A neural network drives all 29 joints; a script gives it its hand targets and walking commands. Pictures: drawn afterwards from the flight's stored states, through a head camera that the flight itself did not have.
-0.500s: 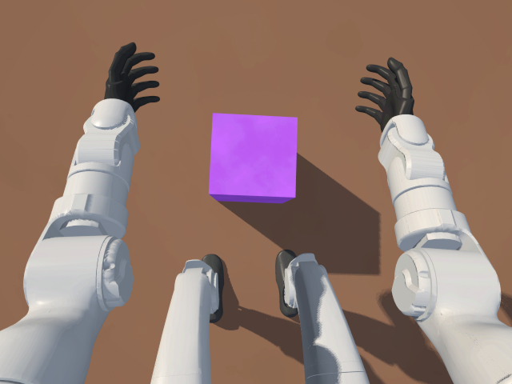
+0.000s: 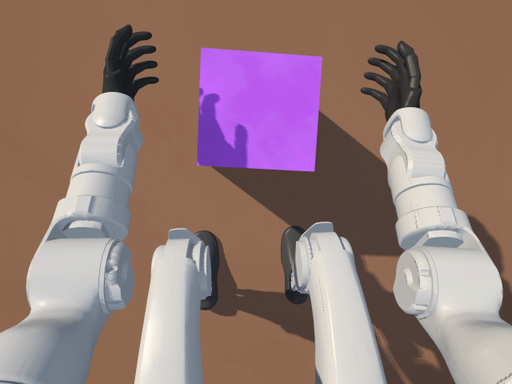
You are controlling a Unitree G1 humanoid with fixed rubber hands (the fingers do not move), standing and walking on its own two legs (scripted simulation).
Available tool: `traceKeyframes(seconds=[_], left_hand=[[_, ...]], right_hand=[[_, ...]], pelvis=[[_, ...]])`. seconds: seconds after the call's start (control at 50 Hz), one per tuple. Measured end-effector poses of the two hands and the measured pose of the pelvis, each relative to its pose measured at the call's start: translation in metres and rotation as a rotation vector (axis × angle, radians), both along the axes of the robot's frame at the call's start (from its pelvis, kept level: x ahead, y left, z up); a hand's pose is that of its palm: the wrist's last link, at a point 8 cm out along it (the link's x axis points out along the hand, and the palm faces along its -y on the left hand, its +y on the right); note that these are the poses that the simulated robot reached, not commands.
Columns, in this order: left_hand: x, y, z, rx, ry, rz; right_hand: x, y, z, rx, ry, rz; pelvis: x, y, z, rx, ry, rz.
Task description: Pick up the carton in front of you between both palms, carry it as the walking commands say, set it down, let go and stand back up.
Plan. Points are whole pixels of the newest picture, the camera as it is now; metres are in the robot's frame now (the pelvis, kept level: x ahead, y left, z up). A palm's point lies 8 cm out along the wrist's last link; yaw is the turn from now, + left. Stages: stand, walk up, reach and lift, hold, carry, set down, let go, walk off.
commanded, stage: reach and lift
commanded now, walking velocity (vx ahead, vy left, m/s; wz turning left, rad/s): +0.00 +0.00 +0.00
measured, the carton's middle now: (255, 121) +0.48 -0.02 -0.39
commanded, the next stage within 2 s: none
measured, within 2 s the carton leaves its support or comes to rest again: leaves its support in 1.32 s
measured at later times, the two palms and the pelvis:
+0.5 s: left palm (161, 110) +0.50 +0.17 -0.33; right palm (349, 120) +0.47 -0.20 -0.33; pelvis -0.04 +0.00 -0.14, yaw +0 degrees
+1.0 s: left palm (178, 109) +0.50 +0.13 -0.32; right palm (337, 116) +0.48 -0.17 -0.32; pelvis -0.04 +0.00 -0.14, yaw +0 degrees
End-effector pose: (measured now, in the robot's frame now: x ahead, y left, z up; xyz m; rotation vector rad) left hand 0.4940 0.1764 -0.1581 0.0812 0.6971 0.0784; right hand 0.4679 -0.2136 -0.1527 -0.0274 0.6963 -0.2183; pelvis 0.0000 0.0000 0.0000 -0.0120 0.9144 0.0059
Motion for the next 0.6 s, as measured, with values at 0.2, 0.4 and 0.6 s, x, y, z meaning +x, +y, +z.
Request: traceKeyframes(seconds=[0.2, 0.4, 0.6], left_hand=[[0.0, -0.003, -0.082, -0.001, -0.009, 0.011], [0.001, -0.011, -0.146, -0.003, 0.047, 0.012], [0.008, -0.016, -0.178, -0.005, 0.02, -0.01]], right_hand=[[-0.002, 0.002, -0.085, 0.007, -0.004, -0.013], [0.001, 0.01, -0.15, 0.011, 0.056, 0.001], [0.009, 0.002, -0.177, -0.002, 0.032, -0.003]], pelvis=[[-0.034, 0.0, -0.087, 0.001, -0.136, 0.0], [-0.046, -0.001, -0.13, -0.001, -0.234, -0.002], [-0.04, -0.004, -0.151, 0.002, -0.267, -0.005]])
